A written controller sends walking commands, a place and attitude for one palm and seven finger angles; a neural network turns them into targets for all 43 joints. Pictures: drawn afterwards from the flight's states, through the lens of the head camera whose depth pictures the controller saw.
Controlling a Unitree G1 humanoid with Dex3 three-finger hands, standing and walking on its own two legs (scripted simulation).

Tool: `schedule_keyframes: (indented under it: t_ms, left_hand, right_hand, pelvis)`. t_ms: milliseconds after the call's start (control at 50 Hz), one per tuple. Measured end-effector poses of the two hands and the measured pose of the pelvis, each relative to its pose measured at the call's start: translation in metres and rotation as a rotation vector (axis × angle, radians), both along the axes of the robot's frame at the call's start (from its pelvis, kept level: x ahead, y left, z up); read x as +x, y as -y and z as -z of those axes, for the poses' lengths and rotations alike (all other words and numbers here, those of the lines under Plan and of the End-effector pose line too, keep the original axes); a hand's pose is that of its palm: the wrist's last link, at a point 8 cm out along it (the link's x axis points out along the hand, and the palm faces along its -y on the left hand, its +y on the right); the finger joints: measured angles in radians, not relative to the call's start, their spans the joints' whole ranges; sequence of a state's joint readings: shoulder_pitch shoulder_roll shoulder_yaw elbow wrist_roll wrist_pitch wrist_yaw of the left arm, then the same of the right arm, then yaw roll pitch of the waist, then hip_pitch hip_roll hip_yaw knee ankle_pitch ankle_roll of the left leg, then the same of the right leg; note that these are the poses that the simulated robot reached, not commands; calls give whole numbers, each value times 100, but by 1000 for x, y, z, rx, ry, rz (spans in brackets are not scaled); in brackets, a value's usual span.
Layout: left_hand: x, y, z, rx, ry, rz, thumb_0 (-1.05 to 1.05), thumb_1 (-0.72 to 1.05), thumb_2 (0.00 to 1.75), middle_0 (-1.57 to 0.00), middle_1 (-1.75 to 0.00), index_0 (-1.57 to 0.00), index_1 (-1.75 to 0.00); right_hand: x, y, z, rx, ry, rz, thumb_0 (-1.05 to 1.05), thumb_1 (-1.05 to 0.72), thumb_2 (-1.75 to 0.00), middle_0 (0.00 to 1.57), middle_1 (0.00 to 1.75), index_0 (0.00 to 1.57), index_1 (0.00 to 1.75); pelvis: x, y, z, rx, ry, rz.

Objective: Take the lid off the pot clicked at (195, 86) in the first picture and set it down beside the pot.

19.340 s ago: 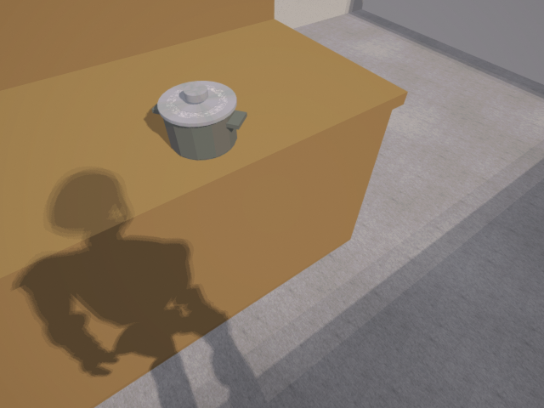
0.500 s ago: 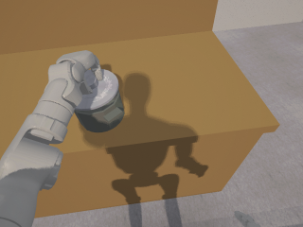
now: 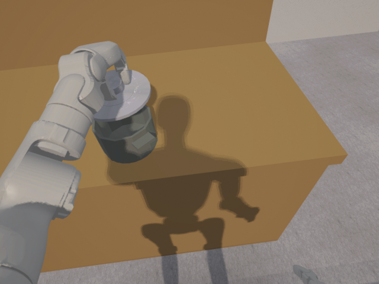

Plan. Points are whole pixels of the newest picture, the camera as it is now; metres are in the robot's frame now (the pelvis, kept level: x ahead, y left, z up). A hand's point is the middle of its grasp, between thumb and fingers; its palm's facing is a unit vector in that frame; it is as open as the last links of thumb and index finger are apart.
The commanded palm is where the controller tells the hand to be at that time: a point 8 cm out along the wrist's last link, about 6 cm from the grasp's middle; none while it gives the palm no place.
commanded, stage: lift the lid straight up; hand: left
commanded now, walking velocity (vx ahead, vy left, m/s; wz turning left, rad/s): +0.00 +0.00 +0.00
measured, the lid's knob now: (111, 85) +0.49 +0.17 +0.19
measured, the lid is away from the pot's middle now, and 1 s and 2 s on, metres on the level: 0.01 0.01 0.13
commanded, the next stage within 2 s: move the lid sideways beside the pot in 0.90 s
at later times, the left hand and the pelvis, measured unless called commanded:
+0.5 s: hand (99, 66) +0.46 +0.16 +0.25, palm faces -0.21 -0.09 -0.97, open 7.7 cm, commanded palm +0.45 +0.17 +0.32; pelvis +0.00 +0.00 +0.00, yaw +0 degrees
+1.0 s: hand (96, 55) +0.48 +0.17 +0.27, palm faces -0.20 -0.09 -0.98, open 7.7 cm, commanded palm +0.46 +0.18 +0.33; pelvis +0.00 +0.01 +0.00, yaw -1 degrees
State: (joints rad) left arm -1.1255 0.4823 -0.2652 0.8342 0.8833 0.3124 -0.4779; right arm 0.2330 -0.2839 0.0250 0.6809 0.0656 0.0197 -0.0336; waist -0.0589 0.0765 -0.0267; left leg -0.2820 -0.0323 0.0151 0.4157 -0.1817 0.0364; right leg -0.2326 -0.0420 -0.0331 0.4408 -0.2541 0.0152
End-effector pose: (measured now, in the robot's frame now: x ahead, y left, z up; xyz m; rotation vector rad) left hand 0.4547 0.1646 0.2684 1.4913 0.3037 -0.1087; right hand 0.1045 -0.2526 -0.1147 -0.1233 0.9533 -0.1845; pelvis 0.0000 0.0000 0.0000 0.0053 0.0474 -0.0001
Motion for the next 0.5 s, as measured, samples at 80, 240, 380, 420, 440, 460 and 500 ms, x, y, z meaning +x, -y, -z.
schedule_keyframes:
  t_ms: [80,240,380,420,440,460,500]
  left_hand:
    - [3,1,-7,-8,4,-7,1,17,81,-66,-93,-69,-95]
    - [5,2,-20,-11,28,-10,1,17,81,-66,-93,-69,-95]
    - [2,2,-31,0,47,-20,1,17,81,-66,-93,-69,-95]
    - [1,1,-34,-2,51,-19,1,17,81,-66,-93,-69,-95]
    - [1,1,-35,-1,52,-21,1,17,81,-66,-93,-69,-95]
    - [1,0,-37,1,52,-25,1,17,81,-66,-93,-69,-95]
    - [1,-1,-39,3,51,-32,1,17,81,-66,-93,-69,-95]
  right_hand:
    - [-7,1,2,2,-14,13,1,-90,-90,20,30,20,30]
    - [-13,3,2,-1,-14,25,1,-90,-90,20,30,20,30]
    - [-4,3,-1,-2,6,15,2,-90,-90,20,30,20,30]
    - [0,2,-2,-4,16,9,2,-90,-90,20,30,20,30]
    - [1,2,-3,-5,21,7,2,-90,-90,20,30,20,30]
    - [3,2,-4,-6,26,5,1,-90,-90,20,30,20,30]
    - [6,1,-5,-8,34,2,1,-90,-90,20,30,20,30]
  pelvis:
    - [0,0,0,1,1,6]
    - [0,0,-1,2,1,13]
    - [0,0,-1,1,3,10]
    - [0,-1,-1,1,3,9]
    - [-1,-1,-1,1,3,9]
    - [-1,-1,-1,1,3,8]
    - [-1,-1,0,1,2,6]
